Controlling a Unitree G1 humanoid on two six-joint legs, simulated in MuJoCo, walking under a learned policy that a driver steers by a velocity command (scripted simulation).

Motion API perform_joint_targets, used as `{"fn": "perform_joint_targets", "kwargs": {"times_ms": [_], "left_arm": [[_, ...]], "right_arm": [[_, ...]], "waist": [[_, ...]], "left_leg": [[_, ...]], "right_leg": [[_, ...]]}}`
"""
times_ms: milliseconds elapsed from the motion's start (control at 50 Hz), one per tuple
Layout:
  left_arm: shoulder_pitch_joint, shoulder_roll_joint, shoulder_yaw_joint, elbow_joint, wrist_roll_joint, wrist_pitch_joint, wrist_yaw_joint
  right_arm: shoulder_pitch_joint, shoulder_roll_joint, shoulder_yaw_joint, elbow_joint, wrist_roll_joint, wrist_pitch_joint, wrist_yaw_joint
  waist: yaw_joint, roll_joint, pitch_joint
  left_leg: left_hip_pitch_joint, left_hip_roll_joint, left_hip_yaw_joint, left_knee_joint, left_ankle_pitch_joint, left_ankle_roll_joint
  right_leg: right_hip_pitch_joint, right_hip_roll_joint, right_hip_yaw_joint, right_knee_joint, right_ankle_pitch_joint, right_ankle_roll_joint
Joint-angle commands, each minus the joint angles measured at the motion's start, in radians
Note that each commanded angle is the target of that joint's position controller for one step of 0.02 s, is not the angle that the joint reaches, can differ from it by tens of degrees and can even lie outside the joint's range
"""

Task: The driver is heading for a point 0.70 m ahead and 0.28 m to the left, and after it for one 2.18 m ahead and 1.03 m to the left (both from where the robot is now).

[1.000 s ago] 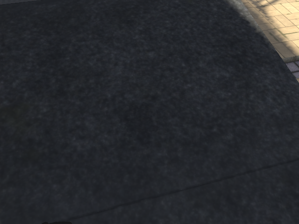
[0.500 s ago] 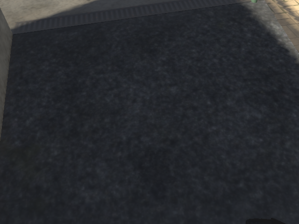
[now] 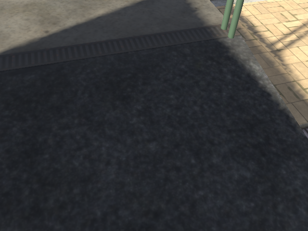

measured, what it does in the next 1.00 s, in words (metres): climbs, turning left: right foot 0.04 m higher, then left foot 0.05 m higher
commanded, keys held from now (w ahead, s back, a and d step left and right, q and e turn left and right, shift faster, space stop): w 0.10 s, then w+q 0.50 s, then q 0.38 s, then w+q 0.02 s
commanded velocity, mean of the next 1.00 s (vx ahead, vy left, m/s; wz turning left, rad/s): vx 0.40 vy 0.00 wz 0.40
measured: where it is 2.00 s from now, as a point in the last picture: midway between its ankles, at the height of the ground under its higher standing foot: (110, 189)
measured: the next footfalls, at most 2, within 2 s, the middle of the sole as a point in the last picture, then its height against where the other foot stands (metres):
right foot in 0.20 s outside the picture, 0.04 m higher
left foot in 0.72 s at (109, 223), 0.05 m higher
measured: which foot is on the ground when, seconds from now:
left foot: down 0.00-0.22, up 0.24-0.70, down 0.72-1.00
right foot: up 0.00-0.18, down 0.20-0.72, up 0.74-1.00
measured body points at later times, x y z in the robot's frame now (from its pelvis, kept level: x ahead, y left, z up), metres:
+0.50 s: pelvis +0.28 -0.04 +0.04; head +0.28 -0.05 +0.49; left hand +0.23 +0.21 -0.10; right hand +0.50 -0.26 -0.06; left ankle +0.33 +0.12 -0.55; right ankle +0.27 -0.15 -0.71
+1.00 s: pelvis +0.48 +0.07 +0.08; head +0.51 +0.12 +0.53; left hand +0.58 +0.40 +0.00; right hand +0.70 -0.13 -0.01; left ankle +0.49 +0.14 -0.66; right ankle +0.60 -0.07 -0.53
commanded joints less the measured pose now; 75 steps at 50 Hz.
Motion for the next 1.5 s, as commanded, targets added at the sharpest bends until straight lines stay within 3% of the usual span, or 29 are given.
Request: {"fn": "perform_joint_targets", "kwargs": {"times_ms": [20,140,200,220,240,260,280,300,360,480,600,660,700,720,740,760,780,800,840,940,1100,1220,1280,1300,1320,1340,1360,1400,1500], "left_arm": [[-0.09,0.009,-0.007,-0.063,-0.002,-0.009,-0.008],[-0.22,-0.002,-0.014,-0.113,-0.01,-0.04,-0.043],[0.157,0.129,0.053,-0.021,-0.012,-0.046,-0.035],[0.359,0.239,0.086,0.016,-0.008,-0.034,-0.018],[0.42,0.281,0.096,0.033,-0.013,-0.023,-0.011],[0.414,0.203,0.078,0.045,-0.011,-0.021,0.006],[0.322,0.153,0.062,0.06,-0.01,-0.032,0.019],[0.231,0.092,0.042,0.062,-0.001,-0.039,0.02],[0.127,-0.035,0.013,0.112,0.03,-0.061,-0.003],[0.166,0.061,0.024,0.153,0.046,-0.054,0.02],[0.273,0.15,0.05,0.165,0.031,-0.025,0.057],[0.237,0.197,0.065,0.145,0.011,0.018,0.062],[0.214,0.251,0.077,0.13,-0.006,0.039,0.063],[0.184,0.253,0.075,0.117,-0.02,0.042,0.058],[0.192,0.181,0.054,0.086,0.006,0.027,0.06],[0.295,0.009,0.006,0.025,0.072,-0.003,0.035],[0.154,0.093,0.026,0.001,0.023,-0.039,0.019],[0.021,0.119,0.037,-0.032,-0.028,-0.054,0.018],[0.042,0.097,0.03,-0.029,0.008,-0.054,0.042],[0.079,0.08,0.036,-0.051,0.026,0.006,0.044],[-0.135,0.066,0.024,-0.164,0.013,0.007,0.044],[-0.182,0.051,0.032,-0.183,0.006,-0.036,0.019],[0.006,0.112,0.069,-0.144,0.012,-0.046,0.016],[0.143,0.201,0.097,-0.129,0.035,-0.045,0.026],[0.215,0.277,0.112,-0.118,0.068,-0.027,0.031],[0.165,0.188,0.095,-0.148,0.045,-0.021,0.039],[0.112,0.119,0.07,-0.164,0.035,-0.011,0.055],[0.033,0.067,0.048,-0.161,0.029,0.013,0.076],[0.001,0.133,0.057,-0.143,0.027,0.033,0.081]], "right_arm": [[-0.011,-0.134,-0.027,-0.067,-0.002,-0.003,-0.022],[0.051,-0.173,-0.039,-0.041,0.011,0.035,-0.037],[-0.045,-0.183,-0.034,-0.067,0.01,0.038,-0.043],[-0.048,-0.135,-0.011,-0.116,-0.01,0.03,-0.042],[0.068,0.003,0.017,-0.123,-0.002,0.007,-0.026],[-0.039,-0.114,-0.022,-0.113,0.045,-0.005,-0.011],[-0.17,-0.148,-0.04,-0.164,0.063,-0.008,-0.012],[-0.23,-0.138,-0.038,-0.187,0.047,-0.005,-0.017],[-0.123,-0.063,-0.041,-0.17,0.048,0.04,-0.014],[-0.227,-0.053,-0.035,-0.243,0.028,0.084,-0.01],[-0.465,-0.045,-0.019,-0.34,0.027,0.079,0.023],[-0.47,-0.046,-0.021,-0.37,0.02,0.075,0.045],[-0.319,-0.121,-0.063,-0.351,0.032,0.076,0.049],[-0.144,-0.195,-0.101,-0.306,0.04,0.077,0.04],[-0.055,-0.288,-0.139,-0.274,0.046,0.095,0.014],[-0.103,-0.407,-0.148,-0.309,0.042,0.102,-0.004],[-0.066,-0.342,-0.132,-0.338,0.018,0.088,-0.005],[-0.114,-0.295,-0.115,-0.327,-0.003,0.061,-0.003],[-0.215,-0.206,-0.091,-0.322,0.018,0.035,-0.009],[-0.248,-0.198,-0.084,-0.346,0.01,0.035,-0.023],[-0.151,-0.227,-0.087,-0.358,0.023,0.075,-0.062],[-0.121,-0.234,-0.089,-0.352,0.015,0.089,-0.052],[-0.229,-0.223,-0.082,-0.393,0.026,0.09,-0.051],[-0.28,-0.165,-0.064,-0.443,0.014,0.081,-0.053],[-0.185,-0.093,-0.041,-0.481,0.022,0.068,-0.048],[-0.155,-0.197,-0.073,-0.44,0.028,0.063,-0.035],[-0.215,-0.251,-0.094,-0.437,0.034,0.071,-0.028],[-0.243,-0.232,-0.091,-0.439,0.026,0.106,-0.032],[-0.286,-0.111,-0.047,-0.449,0.034,0.131,-0.011]], "waist": [[0.003,0.1,0.072],[-0.012,0.17,0.109],[0.215,0.229,-0.121],[0.271,0.065,-0.32],[0.193,-0.206,-0.504],[0.243,-0.145,-0.406],[0.202,-0.095,-0.159],[0.156,-0.01,-0.064],[0.02,-0.069,-0.003],[0.005,-0.046,0.076],[0.106,0.002,0.102],[0.074,-0.049,0.095],[-0.016,-0.124,-0.024],[-0.106,-0.106,-0.126],[-0.119,0.02,-0.171],[0.037,0.343,-0.333],[-0.071,0.166,-0.481],[-0.065,0.087,-0.287],[0.028,0.026,-0.106],[0.107,0.062,-0.103],[0.021,0.158,-0.057],[-0.001,0.221,-0.003],[0.129,0.245,-0.083],[0.178,0.118,-0.221],[0.134,-0.315,-0.352],[0.122,-0.27,-0.282],[0.119,-0.152,-0.143],[0.071,-0.078,-0.037],[0.055,-0.118,-0.036]], "left_leg": [[-0.024,0.241,-0.151,-0.147,0.238,0.126],[0.15,0.324,-0.15,-0.111,0.472,0.111],[0.026,0.265,-0.093,0.295,0.962,0.048],[-0.266,0.206,-0.074,0.622,0.604,0.005],[-0.57,0.021,-0.16,0.924,-0.197,-0.049],[-0.719,0.02,-0.264,1.103,-0.194,-0.049],[-0.821,0.075,-0.22,1.205,-0.117,-0.045],[-0.79,0.135,-0.187,1.202,-0.019,-0.04],[-0.625,0.184,-0.191,1.219,0.128,-0.026],[-0.783,0.156,-0.167,1.21,0.236,-0.089],[-0.859,0.199,-0.055,0.879,0.16,-0.08],[-0.697,0.133,0.07,0.713,-0.061,-0.035],[-0.448,0.017,0.129,0.604,-0.085,0.007],[-0.181,-0.041,0.103,0.417,0.066,0.041],[0.108,0.047,-0.131,0.339,0.212,0.074],[0.404,0.332,-0.65,0.286,0.38,0.255],[0.394,0.424,-0.966,0.053,0.224,0.333],[0.284,0.409,-0.839,0.035,0.226,0.281],[-0.004,0.311,-0.57,0.093,0.429,0.195],[-0.18,0.198,-0.334,0.093,0.678,0.15],[-0.046,0.217,-0.526,0.01,-0.078,0.141],[-0.076,0.192,-0.53,0.08,0.029,0.133],[-0.172,0.131,-0.515,0.248,0.457,0.05],[-0.303,0.058,-0.427,0.483,0.431,-0.029],[-0.641,-0.104,-0.312,0.796,-0.216,-0.115],[-0.726,-0.046,-0.309,1.029,-0.315,-0.167],[-0.734,-0.007,-0.266,1.14,-0.235,-0.191],[-0.658,0.055,-0.211,1.132,-0.127,-0.21],[-0.457,0.081,-0.1,0.728,-0.072,-0.209]], "right_leg": [[-0.006,0.004,-0.046,-0.203,0.053,0.046],[0.098,0.085,-0.141,-0.485,-0.161,-0.015],[0.65,0.16,-0.131,-0.602,-0.161,-0.097],[1.082,-0.07,0.144,-0.62,-0.235,-0.164],[1.346,-0.312,0.677,-0.84,-0.579,-0.303],[1.255,-0.314,0.843,-1.033,-0.808,-0.3],[1.081,-0.298,0.687,-1.031,-0.713,-0.244],[0.899,-0.263,0.492,-1.015,-0.529,-0.208],[0.625,-0.142,0.097,-1.044,-0.243,-0.125],[0.56,-0.135,-0.133,-1.106,-0.123,-0.156],[0.843,-0.207,-0.208,-1.122,-0.068,-0.154],[0.887,-0.199,-0.304,-0.972,0.482,-0.13],[0.899,-0.196,-0.313,-0.718,1.008,-0.111],[0.846,-0.146,-0.321,-0.518,0.931,-0.073],[0.571,-0.088,-0.283,-0.257,0.332,-0.004],[0.206,0.108,-0.171,0.089,-0.611,0.064],[0.126,0.161,0.065,0.254,-0.575,0.066],[0.027,0.126,0.057,0.298,-0.466,0.051],[0.068,0.05,0.051,0.216,-0.325,0.026],[0.166,0.074,0.014,0.145,-0.23,0.03],[-0.05,0.082,0.034,-0.164,-0.151,0.098],[0.152,0.161,-0.039,-0.445,-0.343,0.058],[0.55,0.198,-0.05,-0.691,-0.176,0.004],[0.847,0.009,0.13,-0.708,-0.045,-0.087],[1.145,-0.272,0.584,-0.803,0.15,-0.322],[1.033,-0.348,0.719,-0.854,0.08,-0.387],[0.902,-0.285,0.539,-0.843,0.094,-0.355],[0.711,-0.164,0.243,-0.844,0.13,-0.253],[0.604,-0.084,-0.035,-0.846,0.15,-0.211]]}}
Velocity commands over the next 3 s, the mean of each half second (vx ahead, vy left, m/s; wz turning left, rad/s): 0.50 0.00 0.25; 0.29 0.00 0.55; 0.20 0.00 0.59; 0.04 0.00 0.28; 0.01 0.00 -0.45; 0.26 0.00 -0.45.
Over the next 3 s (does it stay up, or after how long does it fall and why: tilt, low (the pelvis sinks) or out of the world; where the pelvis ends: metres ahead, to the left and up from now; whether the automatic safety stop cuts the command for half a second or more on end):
stays up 0.78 0.12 0.09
